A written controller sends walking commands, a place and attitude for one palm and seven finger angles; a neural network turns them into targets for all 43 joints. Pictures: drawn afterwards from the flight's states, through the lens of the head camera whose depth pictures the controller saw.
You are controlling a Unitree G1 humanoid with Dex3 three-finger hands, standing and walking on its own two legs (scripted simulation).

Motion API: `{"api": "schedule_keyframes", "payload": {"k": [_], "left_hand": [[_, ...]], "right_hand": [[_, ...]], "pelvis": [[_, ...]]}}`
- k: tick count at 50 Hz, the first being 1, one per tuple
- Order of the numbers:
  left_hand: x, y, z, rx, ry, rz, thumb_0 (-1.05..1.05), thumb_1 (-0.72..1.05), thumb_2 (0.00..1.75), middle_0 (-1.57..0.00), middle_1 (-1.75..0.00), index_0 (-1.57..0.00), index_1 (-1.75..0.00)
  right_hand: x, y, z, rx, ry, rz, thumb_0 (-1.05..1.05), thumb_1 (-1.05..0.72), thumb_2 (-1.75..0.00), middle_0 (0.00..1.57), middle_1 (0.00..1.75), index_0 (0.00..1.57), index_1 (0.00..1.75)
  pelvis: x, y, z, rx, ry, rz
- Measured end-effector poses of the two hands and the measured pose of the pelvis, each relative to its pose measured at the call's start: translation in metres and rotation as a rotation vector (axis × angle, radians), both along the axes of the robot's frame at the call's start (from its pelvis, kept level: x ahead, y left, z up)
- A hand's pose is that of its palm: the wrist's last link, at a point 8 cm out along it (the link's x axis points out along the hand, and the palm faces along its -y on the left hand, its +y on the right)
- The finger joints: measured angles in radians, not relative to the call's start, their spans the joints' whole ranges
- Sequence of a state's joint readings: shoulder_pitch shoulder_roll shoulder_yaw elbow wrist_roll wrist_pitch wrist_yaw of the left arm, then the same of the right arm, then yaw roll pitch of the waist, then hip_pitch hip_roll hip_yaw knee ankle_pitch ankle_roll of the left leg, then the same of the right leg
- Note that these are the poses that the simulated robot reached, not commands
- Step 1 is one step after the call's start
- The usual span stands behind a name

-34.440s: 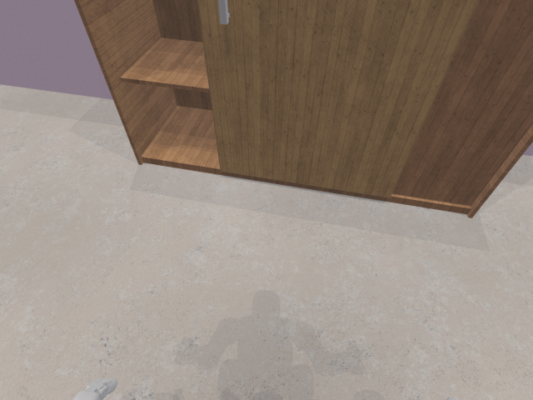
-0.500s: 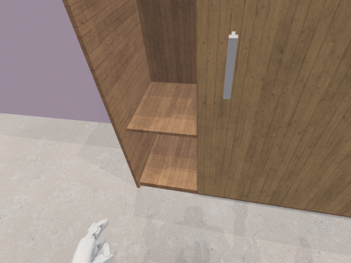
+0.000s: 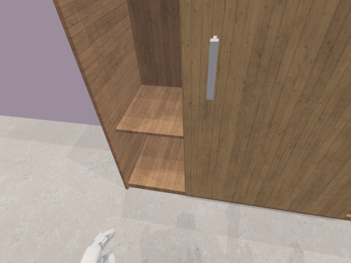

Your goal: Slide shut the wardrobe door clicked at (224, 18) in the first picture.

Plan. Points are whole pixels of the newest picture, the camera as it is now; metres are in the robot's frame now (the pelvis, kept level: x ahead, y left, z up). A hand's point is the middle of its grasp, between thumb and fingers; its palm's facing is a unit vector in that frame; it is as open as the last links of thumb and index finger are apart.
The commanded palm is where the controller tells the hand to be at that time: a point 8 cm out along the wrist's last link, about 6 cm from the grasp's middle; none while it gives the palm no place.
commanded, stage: stop stepping back and stand still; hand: right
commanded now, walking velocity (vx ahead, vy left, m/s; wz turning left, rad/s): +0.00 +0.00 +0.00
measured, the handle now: (212, 68) +0.66 -0.08 +0.15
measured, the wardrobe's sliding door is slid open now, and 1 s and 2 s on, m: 0.38 0.38 0.38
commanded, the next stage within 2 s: let the arm hang, fingers relaxed in 0.76 s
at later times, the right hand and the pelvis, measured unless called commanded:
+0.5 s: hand out of the picture +0.23 -0.27 +0.17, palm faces +0.41 +0.79 -0.46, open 7.4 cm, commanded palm +0.17 -0.31 +0.18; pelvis +0.03 -0.01 +0.01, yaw +0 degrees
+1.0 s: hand (303, 235) +0.21 -0.26 -0.01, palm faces +0.14 +0.88 -0.45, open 7.4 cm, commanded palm none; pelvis +0.01 +0.00 +0.00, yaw -2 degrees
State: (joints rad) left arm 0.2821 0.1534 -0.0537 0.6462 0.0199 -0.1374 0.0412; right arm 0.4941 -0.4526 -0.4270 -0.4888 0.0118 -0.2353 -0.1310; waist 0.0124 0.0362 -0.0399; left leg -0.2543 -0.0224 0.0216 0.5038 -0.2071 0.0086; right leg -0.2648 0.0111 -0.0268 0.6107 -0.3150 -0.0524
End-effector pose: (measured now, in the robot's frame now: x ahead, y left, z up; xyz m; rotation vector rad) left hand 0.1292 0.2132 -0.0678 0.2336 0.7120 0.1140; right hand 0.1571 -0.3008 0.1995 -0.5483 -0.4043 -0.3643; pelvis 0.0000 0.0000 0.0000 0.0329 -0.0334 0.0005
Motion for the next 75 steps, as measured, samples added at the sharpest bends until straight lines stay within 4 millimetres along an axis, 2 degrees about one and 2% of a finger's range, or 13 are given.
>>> {"api": "schedule_keyframes", "payload": {"k": [9, 27, 43, 45, 48, 50, 53, 56, 58, 63, 67, 71, 75], "left_hand": [[0.012, -0.004, -0.001, 0.03, 0.026, 0.045, 0.02, 0.9, 0.9, -0.2, -0.3, -0.2, -0.3], [0.069, 0.001, 0.013, 0.002, -0.046, 0.0, 0.01, 0.9, 0.9, -0.2, -0.3, -0.2, -0.3], [0.053, 0.027, 0.01, 0.03, -0.013, 0.039, 0.02, 0.9, 0.9, -0.2, -0.3, -0.2, -0.3], [0.049, 0.03, 0.002, 0.01, -0.005, 0.004, 0.01, 0.9, 0.9, -0.2, -0.3, -0.2, -0.3], [0.037, 0.037, -0.022, -0.005, 0.089, -0.015, 0.01, 0.9, 0.9, -0.2, -0.3, -0.2, -0.3], [0.023, 0.041, -0.036, -0.014, 0.149, 0.003, 0.01, 0.9, 0.9, -0.2, -0.3, -0.2, -0.3], [-0.008, 0.042, -0.047, -0.015, 0.249, 0.034, 0.01, 0.9, 0.9, -0.2, -0.3, -0.2, -0.3], [-0.045, 0.041, -0.05, 0.0, 0.372, 0.057, 0.01, 0.91, 0.9, -0.2, -0.3, -0.2, -0.3], [-0.07, 0.038, -0.05, 0.009, 0.457, 0.069, 0.01, 0.91, 0.9, -0.2, -0.3, -0.2, -0.3], [-0.12, 0.03, -0.053, 0.005, 0.631, 0.087, 0.01, 0.91, 0.9, -0.2, -0.3, -0.2, -0.3], [-0.142, 0.02, -0.059, -0.027, 0.694, 0.107, 0.01, 0.91, 0.9, -0.2, -0.3, -0.2, -0.3], [-0.149, 0.008, -0.066, -0.068, 0.708, 0.118, 0.01, 0.91, 0.9, -0.2, -0.3, -0.2, -0.3], [-0.148, -0.004, -0.071, -0.104, 0.699, 0.119, 0.01, 0.91, 0.9, -0.2, -0.3, -0.2, -0.3]], "right_hand": [[0.015, -0.028, -0.023, 0.086, 0.106, -0.07, 0.01, -0.89, -0.9, 0.21, 0.3, 0.2, 0.3], [0.031, -0.007, -0.009, 0.028, 0.133, -0.045, 0.01, -0.89, -0.9, 0.21, 0.3, 0.21, 0.3], [0.025, 0.008, -0.016, 0.062, 0.163, -0.048, 0.01, -0.88, -0.9, 0.21, 0.3, 0.21, 0.3], [0.033, 0.006, -0.038, 0.057, 0.241, -0.028, 0.01, -0.89, -0.9, 0.21, 0.3, 0.2, 0.3], [0.041, -0.001, -0.118, 0.159, 0.583, -0.066, 0.0, -0.89, -0.9, 0.2, 0.3, 0.2, 0.3], [0.029, 0.005, -0.18, 0.256, 0.83, -0.104, 0.0, -0.9, -0.9, 0.2, 0.3, 0.2, 0.3], [-0.009, 0.03, -0.257, 0.39, 1.145, -0.121, 0.0, -0.9, -0.9, 0.2, 0.3, 0.19, 0.3], [-0.059, 0.065, -0.31, 0.518, 1.381, -0.11, 0.01, -0.91, -0.9, 0.2, 0.3, 0.19, 0.3], [-0.093, 0.086, -0.331, 0.593, 1.503, -0.11, 0.01, -0.91, -0.89, 0.2, 0.3, 0.19, 0.3], [-0.151, 0.076, -0.34, 0.64, 1.633, -0.23, -0.01, -0.99, -0.89, 0.21, 0.3, 0.2, 0.3], [-0.186, 0.064, -0.333, 0.628, 1.718, -0.307, -0.01, -0.96, -0.89, 0.21, 0.3, 0.2, 0.3], [-0.203, 0.055, -0.326, 0.609, 1.759, -0.361, 0.0, -0.94, -0.89, 0.2, 0.3, 0.2, 0.3], [-0.203, 0.053, -0.323, 0.598, 1.761, -0.372, 0.0, -0.92, -0.9, 0.2, 0.3, 0.19, 0.3]], "pelvis": [[0.01, -0.021, 0.005, -0.022, 0.004, 0.015], [0.026, -0.008, 0.01, -0.021, 0.025, -0.002], [0.021, 0.004, 0.011, -0.017, 0.028, -0.005], [0.017, 0.003, 0.007, -0.015, 0.04, -0.026], [0.012, 0.0, 0.001, -0.019, 0.052, -0.041], [0.01, -0.001, -0.002, -0.023, 0.051, -0.041], [0.008, 0.0, -0.003, -0.03, 0.035, -0.041], [0.006, 0.003, -0.001, -0.032, 0.017, -0.039], [0.004, 0.004, 0.001, -0.029, 0.011, -0.036], [-0.003, 0.006, 0.007, -0.015, 0.015, -0.04], [-0.004, 0.002, 0.009, -0.012, 0.019, -0.037], [-0.003, -0.001, 0.01, -0.015, 0.018, -0.031], [-0.003, -0.004, 0.011, -0.019, 0.015, -0.023]]}}
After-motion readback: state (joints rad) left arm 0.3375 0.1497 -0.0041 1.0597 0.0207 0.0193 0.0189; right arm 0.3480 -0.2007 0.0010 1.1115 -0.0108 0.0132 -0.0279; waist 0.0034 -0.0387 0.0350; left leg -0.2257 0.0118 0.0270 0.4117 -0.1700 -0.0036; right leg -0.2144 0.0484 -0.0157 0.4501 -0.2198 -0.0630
